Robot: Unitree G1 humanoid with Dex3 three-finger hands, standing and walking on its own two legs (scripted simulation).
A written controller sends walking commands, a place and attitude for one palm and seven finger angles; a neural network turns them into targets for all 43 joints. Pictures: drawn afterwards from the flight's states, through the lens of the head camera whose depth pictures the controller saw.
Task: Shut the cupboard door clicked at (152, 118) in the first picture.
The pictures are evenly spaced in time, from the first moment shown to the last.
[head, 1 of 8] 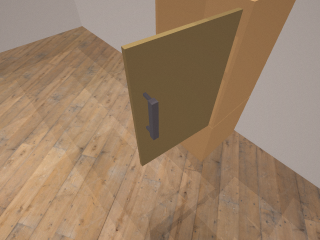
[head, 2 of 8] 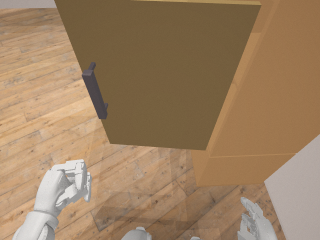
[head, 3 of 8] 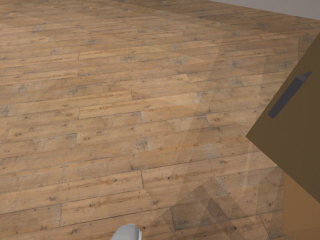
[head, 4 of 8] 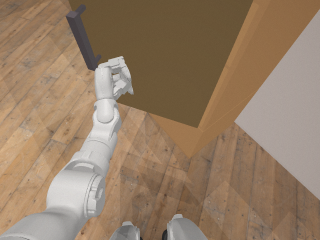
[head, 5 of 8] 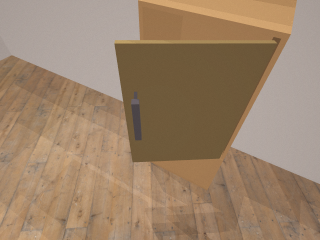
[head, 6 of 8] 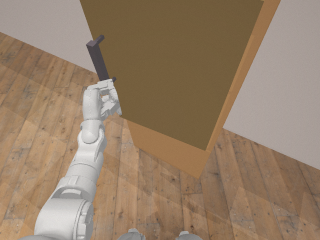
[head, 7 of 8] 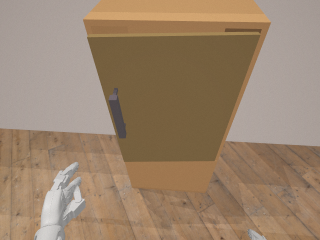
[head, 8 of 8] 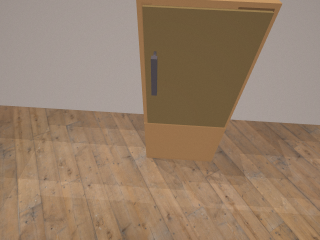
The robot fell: no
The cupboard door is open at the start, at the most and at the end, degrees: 83 83 0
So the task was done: yes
